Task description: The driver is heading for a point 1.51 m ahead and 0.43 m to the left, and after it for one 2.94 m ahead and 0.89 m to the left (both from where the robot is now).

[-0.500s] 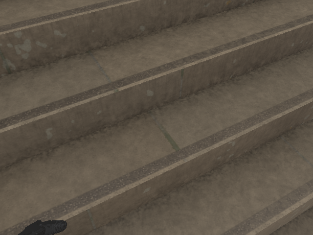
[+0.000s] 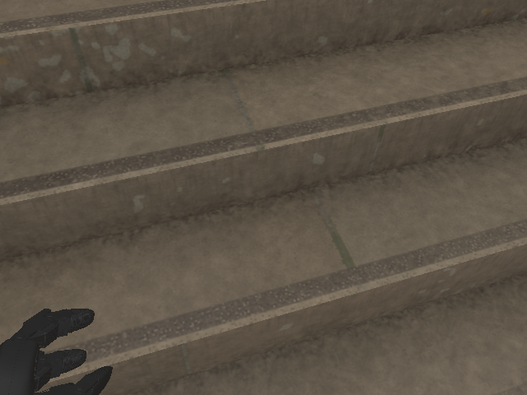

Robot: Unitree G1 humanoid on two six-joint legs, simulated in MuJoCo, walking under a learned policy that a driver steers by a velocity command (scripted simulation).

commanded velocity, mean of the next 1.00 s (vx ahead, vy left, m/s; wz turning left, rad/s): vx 0.00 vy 0.00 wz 0.52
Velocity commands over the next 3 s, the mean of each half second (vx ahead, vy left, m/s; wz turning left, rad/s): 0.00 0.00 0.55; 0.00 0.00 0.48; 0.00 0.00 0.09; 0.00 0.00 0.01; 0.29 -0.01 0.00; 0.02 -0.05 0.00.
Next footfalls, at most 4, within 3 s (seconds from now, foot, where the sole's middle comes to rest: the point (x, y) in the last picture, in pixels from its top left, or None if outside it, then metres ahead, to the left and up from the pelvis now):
0.38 left None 0.00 0.14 -0.77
0.90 right None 0.07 -0.09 -0.77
2.46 left None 0.18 0.39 -0.60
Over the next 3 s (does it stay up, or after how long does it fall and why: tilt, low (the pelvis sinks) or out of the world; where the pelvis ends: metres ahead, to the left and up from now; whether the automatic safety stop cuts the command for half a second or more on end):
stays up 0.15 0.23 0.15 its command is cut before an obstacle after 2.5 s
